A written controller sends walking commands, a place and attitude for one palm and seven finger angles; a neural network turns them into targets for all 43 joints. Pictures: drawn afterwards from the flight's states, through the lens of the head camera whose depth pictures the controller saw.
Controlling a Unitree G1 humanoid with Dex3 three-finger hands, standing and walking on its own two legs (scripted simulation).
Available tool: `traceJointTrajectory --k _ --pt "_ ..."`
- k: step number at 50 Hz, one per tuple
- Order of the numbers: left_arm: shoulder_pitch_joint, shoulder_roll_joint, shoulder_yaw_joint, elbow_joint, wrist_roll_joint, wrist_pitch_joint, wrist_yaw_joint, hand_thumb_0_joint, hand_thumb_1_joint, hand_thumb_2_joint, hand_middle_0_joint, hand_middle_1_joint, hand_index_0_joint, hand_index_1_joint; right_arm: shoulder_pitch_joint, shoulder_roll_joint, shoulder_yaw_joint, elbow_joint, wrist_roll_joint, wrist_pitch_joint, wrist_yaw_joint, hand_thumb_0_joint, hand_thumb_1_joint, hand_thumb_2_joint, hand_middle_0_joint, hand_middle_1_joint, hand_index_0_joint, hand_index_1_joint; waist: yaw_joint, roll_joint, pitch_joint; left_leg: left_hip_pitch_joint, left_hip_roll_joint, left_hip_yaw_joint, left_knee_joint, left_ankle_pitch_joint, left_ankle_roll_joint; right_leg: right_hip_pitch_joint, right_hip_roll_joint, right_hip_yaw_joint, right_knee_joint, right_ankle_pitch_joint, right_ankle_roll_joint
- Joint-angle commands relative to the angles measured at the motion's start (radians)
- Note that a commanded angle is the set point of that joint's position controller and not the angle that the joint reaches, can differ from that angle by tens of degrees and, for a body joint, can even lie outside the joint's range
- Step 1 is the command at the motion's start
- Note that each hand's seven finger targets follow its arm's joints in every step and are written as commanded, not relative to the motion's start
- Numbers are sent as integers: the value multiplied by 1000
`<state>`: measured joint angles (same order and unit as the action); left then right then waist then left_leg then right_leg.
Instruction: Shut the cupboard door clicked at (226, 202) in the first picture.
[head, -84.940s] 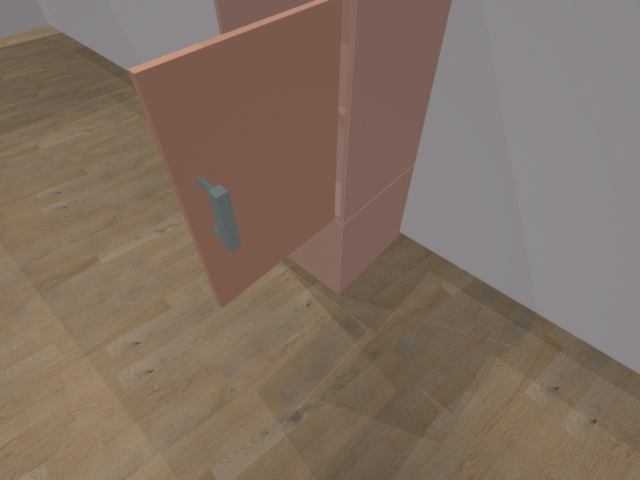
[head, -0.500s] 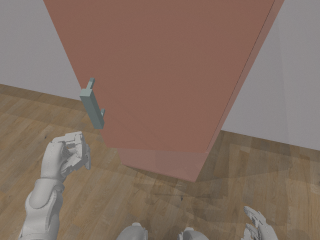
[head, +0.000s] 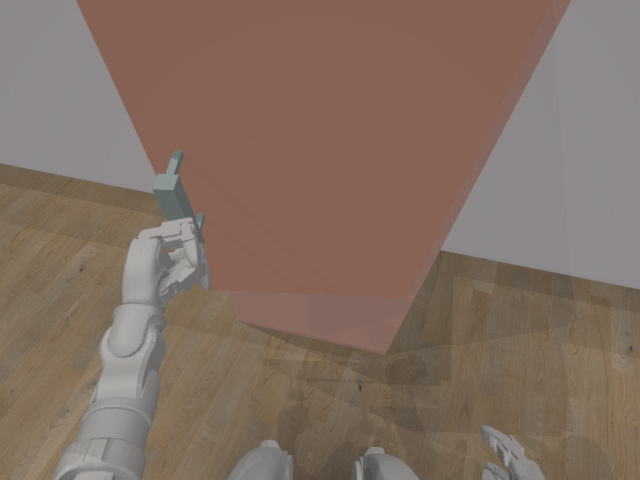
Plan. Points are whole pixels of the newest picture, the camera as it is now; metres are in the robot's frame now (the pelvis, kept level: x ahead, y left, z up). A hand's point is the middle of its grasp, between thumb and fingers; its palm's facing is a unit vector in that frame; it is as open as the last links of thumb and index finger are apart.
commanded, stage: bring the fist close to the handle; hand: left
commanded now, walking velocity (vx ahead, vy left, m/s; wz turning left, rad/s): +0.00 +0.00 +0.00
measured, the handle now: (185, 205) +0.46 +0.20 +0.05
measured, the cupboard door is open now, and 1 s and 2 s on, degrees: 11 5 0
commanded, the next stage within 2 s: push the door shut along its arc in 0.32 s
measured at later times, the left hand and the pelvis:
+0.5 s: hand (193, 272) +0.35 +0.17 +0.05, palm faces -0.01 -1.00 -0.01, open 3.1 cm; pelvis -0.01 +0.00 +0.00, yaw +0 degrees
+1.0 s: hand (208, 230) +0.41 +0.16 +0.05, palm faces -0.13 -0.99 -0.01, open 3.1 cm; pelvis -0.01 +0.00 -0.01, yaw +0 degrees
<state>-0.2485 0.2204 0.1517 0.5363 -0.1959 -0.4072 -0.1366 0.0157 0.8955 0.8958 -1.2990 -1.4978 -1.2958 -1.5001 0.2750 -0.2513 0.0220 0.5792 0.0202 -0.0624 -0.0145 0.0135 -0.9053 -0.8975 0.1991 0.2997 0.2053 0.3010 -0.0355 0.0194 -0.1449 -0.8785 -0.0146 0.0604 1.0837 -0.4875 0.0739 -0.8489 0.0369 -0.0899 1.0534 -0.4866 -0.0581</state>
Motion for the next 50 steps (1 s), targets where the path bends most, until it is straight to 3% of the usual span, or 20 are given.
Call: traceJointTrajectory --k 1,5,7,12,14,19,22,23,25,28,32,33,36,38,39,40,41,44,47,50 --pt "-203 153 55 -190 -7 -94 2 0 900 900 -1300 -1500 -1300 -1500 18 -151 -66 -118 4 -28 4 0 -900 -900 200 300 200 300 18 22 -352 264 28 -117 -147 342 -59 161 -9 83 -119 326 23" --pt "-190 141 37 -190 -16 -66 -23 0 900 900 -1300 -1500 -1300 -1500 20 -151 -68 -128 11 -12 7 0 -900 -900 200 300 200 300 11 9 -328 236 25 -105 -160 322 -53 187 -11 88 -138 330 28" --pt "-186 163 63 -187 -25 -61 -23 0 900 900 -1300 -1500 -1300 -1500 16 -153 -67 -136 14 -5 3 0 -900 -900 200 300 200 300 13 -34 -290 202 22 -102 -173 277 -49 205 -11 92 -155 298 28" --pt "-280 160 61 -205 -34 -108 -18 0 900 900 -1300 -1500 -1300 -1500 1 -146 -63 -124 12 -13 -7 0 -900 -900 200 300 200 300 -5 -21 -271 182 19 -101 -160 213 -43 182 -15 105 -159 242 29" --pt "-334 178 62 -205 -25 -131 -21 0 900 900 -1300 -1500 -1300 -1500 -2 -148 -62 -110 8 -19 -11 0 -900 -900 200 300 200 300 -14 16 -285 185 18 -105 -149 202 -42 161 -16 111 -149 230 28" --pt "-294 171 46 -158 -26 -124 -54 0 900 900 -1300 -1500 -1300 -1500 2 -155 -65 -105 12 -25 -9 0 -900 -900 200 300 200 300 -7 47 -314 214 20 -111 -149 208 -47 143 -14 107 -147 226 25" --pt "-327 161 31 -122 -31 -90 -68 0 900 900 -1300 -1500 -1300 -1500 5 -158 -62 -108 17 -21 -12 0 -900 -900 200 300 200 300 -18 18 -290 203 22 -118 -161 177 -46 135 -14 102 -159 196 27" --pt "-358 186 46 -126 -35 -85 -69 0 900 900 -1300 -1500 -1300 -1500 9 -161 -62 -108 20 -22 -15 0 -900 -900 200 300 200 300 -20 20 -291 203 22 -122 -159 183 -45 136 -12 103 -157 202 25" --pt "-426 166 16 -124 -26 -81 -72 0 900 900 -1300 -1500 -1300 -1500 9 -159 -59 -103 20 -23 -17 0 -900 -900 200 300 200 300 -32 40 -293 226 25 -128 -159 184 -47 111 -14 95 -152 201 25" --pt "-495 216 58 -91 -24 -94 -65 0 900 900 -1300 -1500 -1300 -1500 25 -168 -60 -91 16 -27 -22 0 -900 -900 200 300 200 300 -36 16 -305 228 28 -141 -148 201 -48 96 -10 90 -138 206 22" --pt "-563 233 74 34 -16 -98 -79 0 900 900 -1300 -1500 -1300 -1500 35 -166 -55 -72 14 -23 -19 0 -900 -900 200 300 200 300 -43 -12 -304 177 22 -132 -134 166 -44 100 -14 103 -139 184 27" --pt "-554 270 104 59 -13 -95 -86 0 900 900 -1300 -1500 -1300 -1500 45 -172 -56 -74 13 -21 -19 0 -900 -900 200 300 200 300 -31 4 -319 169 20 -130 -129 183 -44 112 -13 105 -130 199 23" --pt "-605 261 83 105 -9 -85 -119 0 900 900 -1300 -1500 -1300 -1500 57 -168 -54 -71 17 -11 -15 0 -900 -900 200 300 200 300 -44 6 -337 166 20 -123 -119 211 -42 120 -17 112 -127 237 26" --pt "-644 265 81 111 -15 -83 -142 0 900 900 -1300 -1500 -1300 -1500 73 -174 -57 -73 17 -9 -13 0 -900 -900 200 300 200 300 -48 43 -364 195 21 -130 -114 244 -43 107 -13 107 -117 258 21" --pt "-645 286 99 121 -15 -82 -151 0 900 900 -1300 -1500 -1300 -1500 78 -177 -59 -68 19 -5 -12 0 -900 -900 200 300 200 300 -39 49 -383 210 24 -131 -113 265 -47 110 -14 105 -114 273 20" --pt "-659 252 70 116 -22 -82 -163 0 900 900 -1300 -1500 -1300 -1500 80 -174 -60 -69 19 -4 -9 0 -900 -900 200 300 200 300 -51 44 -387 221 23 -132 -113 267 -46 107 -13 103 -118 273 22" --pt "-656 282 97 122 -25 -83 -169 0 900 900 -1300 -1500 -1300 -1500 88 -180 -63 -67 21 -1 -10 0 -900 -900 200 300 200 300 -43 26 -399 226 28 -138 -115 276 -48 109 -11 100 -115 276 21" --pt "-711 264 70 137 -29 -87 -188 0 900 900 -1300 -1500 -1300 -1500 96 -182 -63 -59 23 1 -6 0 -900 -900 200 300 200 300 -57 53 -387 237 28 -141 -109 288 -47 78 -9 97 -113 277 19" --pt "-796 271 64 194 -19 -94 -189 0 900 900 -1300 -1500 -1300 -1500 113 -187 -64 -41 22 8 -8 0 -900 -900 200 300 200 300 -85 14 -337 205 31 -152 -112 221 -42 38 -8 94 -120 215 22" --pt "-869 239 29 229 -8 -107 -192 0 900 900 -1300 -1500 -1300 -1500 124 -189 -66 -28 22 6 -6 0 -900 -900 200 300 200 300 -100 51 -351 247 32 -166 -108 226 -45 -20 -6 85 -113 197 18"
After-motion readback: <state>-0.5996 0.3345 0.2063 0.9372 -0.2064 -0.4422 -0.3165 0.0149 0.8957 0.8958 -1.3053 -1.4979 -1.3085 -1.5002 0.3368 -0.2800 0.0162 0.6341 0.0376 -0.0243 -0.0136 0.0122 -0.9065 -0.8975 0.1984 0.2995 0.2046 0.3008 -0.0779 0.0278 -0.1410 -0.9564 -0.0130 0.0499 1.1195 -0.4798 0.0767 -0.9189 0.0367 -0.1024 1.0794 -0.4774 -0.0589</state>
